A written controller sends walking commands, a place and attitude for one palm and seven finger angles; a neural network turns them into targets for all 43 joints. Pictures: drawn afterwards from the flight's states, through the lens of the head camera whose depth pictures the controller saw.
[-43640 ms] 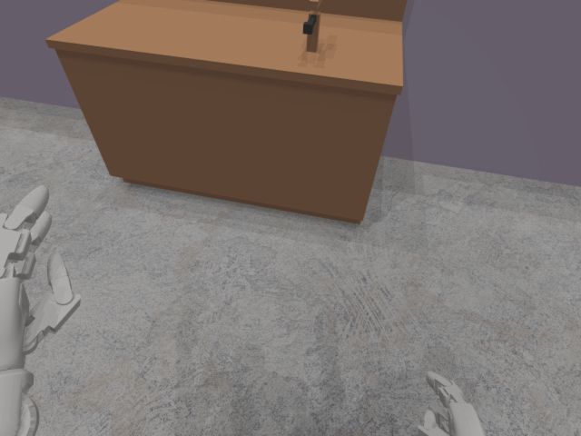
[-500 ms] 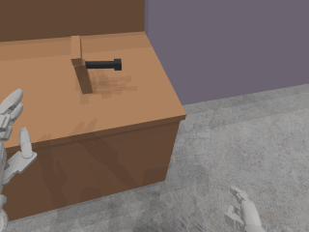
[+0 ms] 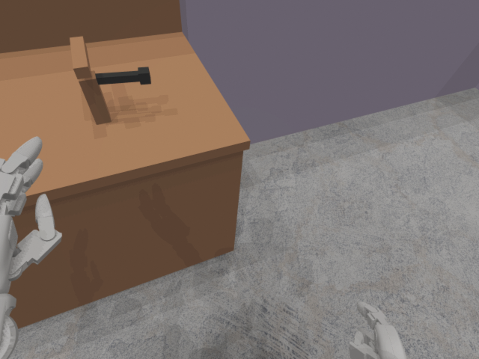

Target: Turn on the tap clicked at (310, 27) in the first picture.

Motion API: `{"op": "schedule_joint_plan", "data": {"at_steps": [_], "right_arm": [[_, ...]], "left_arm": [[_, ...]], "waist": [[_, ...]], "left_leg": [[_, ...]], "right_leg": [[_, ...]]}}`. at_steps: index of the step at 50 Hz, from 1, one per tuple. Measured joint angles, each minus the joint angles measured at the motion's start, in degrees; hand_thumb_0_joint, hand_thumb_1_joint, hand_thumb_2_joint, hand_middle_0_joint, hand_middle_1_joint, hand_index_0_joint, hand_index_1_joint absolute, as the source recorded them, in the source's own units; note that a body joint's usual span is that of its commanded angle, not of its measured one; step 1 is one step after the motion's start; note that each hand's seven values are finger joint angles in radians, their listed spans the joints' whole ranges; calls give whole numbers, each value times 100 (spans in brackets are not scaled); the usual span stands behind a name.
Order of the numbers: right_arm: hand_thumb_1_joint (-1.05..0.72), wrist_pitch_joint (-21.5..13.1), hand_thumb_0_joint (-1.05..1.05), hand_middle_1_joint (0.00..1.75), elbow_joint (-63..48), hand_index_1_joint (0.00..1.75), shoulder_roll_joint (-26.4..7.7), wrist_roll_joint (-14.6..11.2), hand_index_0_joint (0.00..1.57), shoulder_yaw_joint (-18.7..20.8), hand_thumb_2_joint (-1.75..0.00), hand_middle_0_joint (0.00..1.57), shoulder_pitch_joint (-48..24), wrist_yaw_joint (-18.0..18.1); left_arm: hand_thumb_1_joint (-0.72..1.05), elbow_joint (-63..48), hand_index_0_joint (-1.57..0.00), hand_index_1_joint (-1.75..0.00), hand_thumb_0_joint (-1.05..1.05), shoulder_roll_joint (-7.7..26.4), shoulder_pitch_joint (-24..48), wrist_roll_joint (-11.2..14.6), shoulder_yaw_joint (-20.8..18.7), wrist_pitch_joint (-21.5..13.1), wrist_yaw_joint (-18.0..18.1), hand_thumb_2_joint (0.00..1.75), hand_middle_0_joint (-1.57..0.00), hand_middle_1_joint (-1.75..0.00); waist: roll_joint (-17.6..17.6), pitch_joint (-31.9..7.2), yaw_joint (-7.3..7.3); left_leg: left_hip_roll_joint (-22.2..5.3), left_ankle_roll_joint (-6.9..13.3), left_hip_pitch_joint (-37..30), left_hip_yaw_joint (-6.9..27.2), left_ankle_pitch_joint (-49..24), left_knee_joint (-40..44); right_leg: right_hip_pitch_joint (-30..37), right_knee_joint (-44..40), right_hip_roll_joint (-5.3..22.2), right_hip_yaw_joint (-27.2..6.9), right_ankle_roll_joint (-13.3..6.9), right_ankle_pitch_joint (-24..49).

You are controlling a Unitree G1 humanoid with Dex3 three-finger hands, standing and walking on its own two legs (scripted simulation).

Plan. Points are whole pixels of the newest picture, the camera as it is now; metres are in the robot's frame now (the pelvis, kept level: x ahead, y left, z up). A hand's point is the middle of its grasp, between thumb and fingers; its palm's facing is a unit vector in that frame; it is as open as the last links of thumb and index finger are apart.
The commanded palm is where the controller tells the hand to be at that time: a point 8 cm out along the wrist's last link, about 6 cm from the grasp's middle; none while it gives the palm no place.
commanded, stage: stop stepping back and stand still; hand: left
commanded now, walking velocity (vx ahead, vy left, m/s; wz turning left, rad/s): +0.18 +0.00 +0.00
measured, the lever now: (144, 75) +0.68 +0.27 +0.09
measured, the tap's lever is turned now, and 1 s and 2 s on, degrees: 81 81 81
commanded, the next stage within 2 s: stand and check the lever's angle in 0.82 s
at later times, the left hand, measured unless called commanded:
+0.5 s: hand out of the picture +0.09 +0.23 +0.16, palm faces +0.47 -0.81 -0.34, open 7.5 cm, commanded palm +0.03 +0.27 +0.18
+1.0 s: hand out of the picture +0.09 +0.26 +0.17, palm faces +0.55 -0.74 -0.39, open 7.4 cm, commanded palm +0.02 +0.28 +0.18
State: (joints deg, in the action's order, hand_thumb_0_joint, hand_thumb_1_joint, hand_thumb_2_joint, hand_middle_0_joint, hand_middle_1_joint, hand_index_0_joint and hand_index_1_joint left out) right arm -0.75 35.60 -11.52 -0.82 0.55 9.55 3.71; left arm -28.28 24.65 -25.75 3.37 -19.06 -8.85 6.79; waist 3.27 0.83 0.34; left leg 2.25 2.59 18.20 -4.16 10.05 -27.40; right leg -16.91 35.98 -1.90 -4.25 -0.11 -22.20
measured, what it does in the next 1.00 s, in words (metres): steps on the spot: left foot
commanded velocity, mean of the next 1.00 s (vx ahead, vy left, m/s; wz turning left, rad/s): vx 0.13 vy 0.02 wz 0.00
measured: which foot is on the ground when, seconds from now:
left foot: down 0.00-0.18, up 0.20-0.42, down 0.44-1.00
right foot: down 0.00-1.00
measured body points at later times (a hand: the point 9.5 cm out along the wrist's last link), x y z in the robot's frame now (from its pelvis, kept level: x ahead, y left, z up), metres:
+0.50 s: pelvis -0.10 -0.02 +0.00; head -0.13 -0.03 +0.45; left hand +0.06 +0.27 +0.18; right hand +0.06 -0.27 -0.09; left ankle -0.12 +0.12 -0.73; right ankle -0.04 -0.11 -0.73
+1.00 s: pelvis -0.09 -0.02 +0.00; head -0.09 -0.02 +0.45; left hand +0.05 +0.30 +0.19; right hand +0.11 -0.21 -0.08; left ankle -0.08 +0.11 -0.73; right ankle -0.06 -0.10 -0.73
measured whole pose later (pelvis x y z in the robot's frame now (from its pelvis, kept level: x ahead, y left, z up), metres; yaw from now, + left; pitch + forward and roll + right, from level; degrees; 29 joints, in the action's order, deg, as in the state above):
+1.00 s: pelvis -0.09 -0.02 +0.00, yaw +9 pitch -3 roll +0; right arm -5.4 35.3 -10.9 -0.2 -0.7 11.2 3.8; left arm -25.0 20.5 -24.1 1.5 -19.5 -7.1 8.9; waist -0.5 2.2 -0.3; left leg -0.9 -0.2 14.6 -0.5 13.7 -31.0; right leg -13.2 30.7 -2.2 1.8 -2.1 -14.3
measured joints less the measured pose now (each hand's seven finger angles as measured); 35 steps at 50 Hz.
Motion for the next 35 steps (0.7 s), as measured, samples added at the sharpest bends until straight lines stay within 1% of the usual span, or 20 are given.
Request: {"op": "schedule_joint_plan", "data": {"at_steps": [1,3,5,7,8,9,11,13,15,18,20,22,24,25,28,30,31,32,33,35], "right_arm": [[-91,-40,1,30,2,29,8,31,20,34,-90,20,-34,-22],[-91,-171,1,30,-50,29,-1,71,20,64,-90,20,-8,-54],[-91,-292,1,30,-118,29,-7,79,20,65,-90,20,101,-64],[-91,-344,1,30,-171,29,-11,81,20,49,-90,20,252,-41],[-91,-350,1,30,-182,29,-15,85,20,47,-90,20,329,-23],[-91,-336,1,30,-153,29,-35,93,20,59,-90,20,371,-6],[-91,-284,1,30,-33,29,-85,94,20,85,-90,20,447,15],[-91,-251,1,30,173,29,-110,82,20,86,-90,20,520,20],[-91,-229,1,30,329,29,-120,72,20,68,-90,20,613,45],[-91,-226,1,30,414,29,-144,59,20,36,-90,20,717,112],[-91,-241,1,30,387,30,-186,69,20,27,-90,20,717,147],[-91,-272,1,30,275,30,-265,91,20,35,-90,20,675,159],[-91,-282,1,30,200,29,-243,104,20,57,-90,20,551,159],[-91,-288,1,30,156,29,-217,97,20,52,-90,20,517,155],[-91,-374,1,30,83,29,-104,68,20,37,-90,20,590,142],[-91,-450,1,30,104,29,-40,62,20,-3,-90,20,684,120],[-91,-473,1,30,128,29,-23,73,20,-30,-90,20,702,105],[-91,-475,1,30,174,29,-27,84,20,-45,-90,20,684,82],[-91,-459,1,30,250,29,-29,80,20,-39,-90,20,649,46],[-91,-408,1,30,385,29,-42,56,20,-15,-90,20,578,-35]], "left_arm": [[89,24,-21,-30,2,13,13,7,-4,57,18,89,-21,-30],[89,-60,-21,-30,2,-22,-66,5,41,228,54,89,-21,-30],[89,-260,-21,-30,2,-27,-317,9,62,325,87,89,-21,-30],[89,-416,-21,-30,2,0,-619,10,35,333,120,89,-21,-30],[89,-435,-21,-30,2,19,-722,-5,6,316,132,89,-21,-30],[89,-394,-21,-30,2,0,-751,-30,-3,296,135,89,-21,-30],[89,-265,-21,-30,2,-85,-711,-69,16,264,146,89,-22,-30],[89,-71,-21,-30,2,-246,-603,-90,57,236,172,89,-21,-30],[89,236,-21,-30,2,-414,-352,-111,122,232,190,89,-21,-30],[89,723,-21,-30,2,-613,92,-134,252,270,228,89,-21,-30],[89,833,-20,-30,2,-700,221,-129,324,326,252,90,-21,-30],[89,711,-20,-30,2,-726,186,-117,361,341,259,90,-21,-30],[89,531,-20,-30,2,-628,86,-94,304,303,250,90,-21,-30],[89,444,-20,-30,2,-561,-6,-87,250,293,249,90,-21,-30],[89,385,-21,-30,2,-392,-231,-155,69,280,241,89,-21,-30],[89,434,-21,-30,2,-324,-215,-172,-21,288,240,89,-21,-30],[89,460,-21,-30,2,-311,-163,-175,-59,271,241,89,-21,-30],[89,492,-21,-30,2,-343,-79,-178,-71,252,234,89,-21,-30],[89,518,-21,-30,2,-406,20,-176,-47,244,218,90,-21,-30],[89,536,-20,-30,2,-603,167,-150,75,228,175,90,-21,-30]], "waist": [[64,57,32],[47,145,124],[-31,140,195],[-114,54,215],[-156,3,206],[-254,-10,188],[-401,-63,106],[-394,-200,-40],[-335,-358,-102],[-257,-522,-63],[-252,-567,5],[-349,-557,93],[-314,-399,170],[-294,-331,180],[-345,-341,205],[-409,-350,168],[-446,-326,126],[-521,-270,82],[-575,-213,41],[-596,-118,-55]], "left_leg": [[43,41,-3,-27,17,72],[47,29,-33,27,-189,259],[6,-7,-39,111,-385,391],[-33,-51,-7,179,-475,431],[-41,-82,52,214,-428,364],[-79,-117,131,277,-233,207],[-89,-222,365,447,485,-438],[-50,-281,574,522,739,-1444],[-90,-274,547,472,849,-1905],[-240,-184,118,323,1143,-1552],[-314,-109,-287,246,1357,-1021],[-383,3,-700,302,1569,-397],[-362,-135,-747,326,911,-197],[-358,-199,-747,309,708,-247],[-375,-273,-726,334,784,-365],[-388,-309,-685,417,854,-462],[-407,-317,-613,458,920,-610],[-451,-248,-509,514,1074,-846],[-460,-204,-358,561,1265,-1212],[-374,-202,-20,585,1430,-2062]], "right_leg": [[-148,297,7,-59,4,-259],[-271,537,-21,-34,15,-358],[-221,400,-30,68,20,-277],[11,-52,2,222,-13,-172],[186,-395,19,301,-53,-33],[267,-635,-13,381,-118,365],[310,-818,-57,499,-258,901],[288,-853,-33,471,-322,1004],[269,-883,43,475,-312,1028],[211,-854,182,583,-296,1053],[127,-773,243,649,-286,1043],[-16,-621,219,728,-255,1015],[-115,-390,232,698,-210,914],[-149,-228,214,635,-176,680],[-250,367,134,603,-45,119],[-28,102,80,666,-17,90],[87,-167,41,687,-96,366],[106,-241,-12,748,-216,712],[104,-214,-44,810,-309,790],[173,-284,-46,863,-381,762]]}}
